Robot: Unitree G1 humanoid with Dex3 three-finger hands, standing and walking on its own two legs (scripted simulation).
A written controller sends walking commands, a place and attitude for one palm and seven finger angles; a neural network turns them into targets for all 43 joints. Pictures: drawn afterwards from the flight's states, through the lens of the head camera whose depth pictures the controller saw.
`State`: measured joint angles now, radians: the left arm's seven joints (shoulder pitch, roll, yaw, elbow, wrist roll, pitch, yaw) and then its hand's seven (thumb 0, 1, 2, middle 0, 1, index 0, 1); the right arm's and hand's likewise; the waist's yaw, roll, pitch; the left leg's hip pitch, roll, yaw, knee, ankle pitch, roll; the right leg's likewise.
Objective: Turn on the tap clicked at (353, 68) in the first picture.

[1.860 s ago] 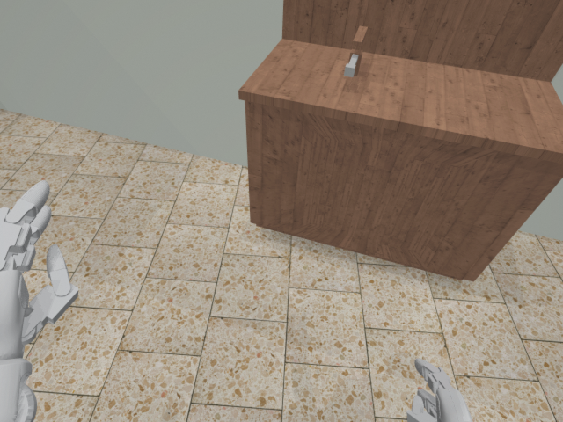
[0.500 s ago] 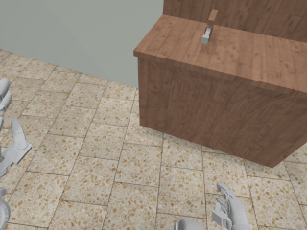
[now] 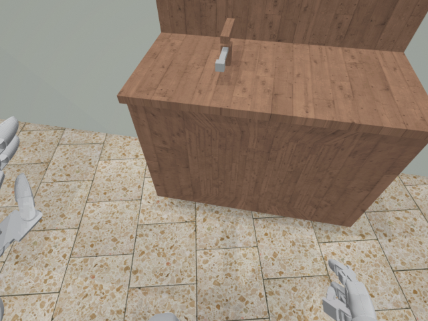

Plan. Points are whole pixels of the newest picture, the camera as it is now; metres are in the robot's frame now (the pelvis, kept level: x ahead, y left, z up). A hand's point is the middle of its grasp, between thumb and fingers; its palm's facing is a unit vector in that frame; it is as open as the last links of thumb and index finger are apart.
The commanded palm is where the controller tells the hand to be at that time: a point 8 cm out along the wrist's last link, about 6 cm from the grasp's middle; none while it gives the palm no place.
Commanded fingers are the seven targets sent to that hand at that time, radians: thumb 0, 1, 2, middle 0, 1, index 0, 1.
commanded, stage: turn to face it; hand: left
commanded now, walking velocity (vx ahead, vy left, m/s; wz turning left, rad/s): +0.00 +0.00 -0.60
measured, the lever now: (220, 65) +0.82 +0.03 +0.04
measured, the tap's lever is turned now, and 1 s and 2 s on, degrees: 0 0 0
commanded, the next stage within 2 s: take the last steps up to it in 0.90 s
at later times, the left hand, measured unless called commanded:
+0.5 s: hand (118, 189) +0.26 +0.15 +0.17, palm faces +0.16 -0.88 -0.45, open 7.4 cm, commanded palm +0.21 +0.22 +0.18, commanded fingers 0.00 0.90 0.90 -0.20 -0.30 -0.20 -0.30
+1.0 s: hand (113, 220) +0.22 +0.14 +0.17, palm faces +0.06 -0.90 -0.43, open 7.4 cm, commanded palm +0.19 +0.19 +0.18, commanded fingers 0.00 0.90 0.90 -0.20 -0.30 -0.20 -0.30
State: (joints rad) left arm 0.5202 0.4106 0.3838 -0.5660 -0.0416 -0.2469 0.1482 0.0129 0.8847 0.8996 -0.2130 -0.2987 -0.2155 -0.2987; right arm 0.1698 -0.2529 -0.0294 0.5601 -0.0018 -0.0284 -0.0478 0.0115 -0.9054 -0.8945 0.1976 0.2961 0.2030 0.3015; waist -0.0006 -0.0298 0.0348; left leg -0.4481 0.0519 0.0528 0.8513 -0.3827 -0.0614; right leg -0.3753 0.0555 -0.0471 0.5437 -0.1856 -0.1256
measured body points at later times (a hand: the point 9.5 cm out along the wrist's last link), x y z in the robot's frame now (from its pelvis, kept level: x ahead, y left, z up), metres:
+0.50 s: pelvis -0.02 -0.01 -0.01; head +0.02 -0.04 +0.44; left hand +0.25 +0.20 +0.20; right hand +0.09 -0.25 -0.12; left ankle +0.00 +0.15 -0.68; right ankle +0.04 -0.07 -0.73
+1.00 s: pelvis -0.07 +0.00 +0.00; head -0.08 -0.01 +0.45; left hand +0.21 +0.19 +0.20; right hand -0.01 -0.27 -0.09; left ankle -0.01 +0.15 -0.73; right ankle -0.06 -0.08 -0.72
